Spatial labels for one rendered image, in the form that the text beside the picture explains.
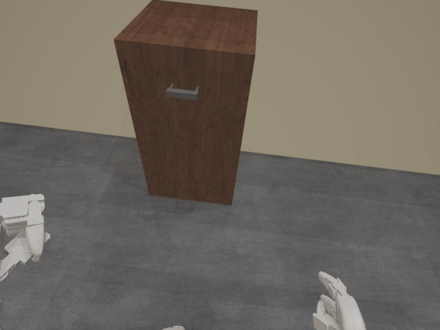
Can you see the left robot hand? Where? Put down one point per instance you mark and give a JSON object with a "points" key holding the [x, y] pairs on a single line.
{"points": [[22, 217]]}

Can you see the right robot hand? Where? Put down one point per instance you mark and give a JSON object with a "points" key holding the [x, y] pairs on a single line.
{"points": [[345, 313]]}

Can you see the drawer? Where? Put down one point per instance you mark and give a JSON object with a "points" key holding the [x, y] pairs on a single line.
{"points": [[216, 88]]}

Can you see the handle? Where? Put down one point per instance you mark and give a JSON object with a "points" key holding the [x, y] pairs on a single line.
{"points": [[181, 93]]}

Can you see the cabinet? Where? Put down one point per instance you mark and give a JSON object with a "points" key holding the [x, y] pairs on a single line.
{"points": [[189, 151]]}

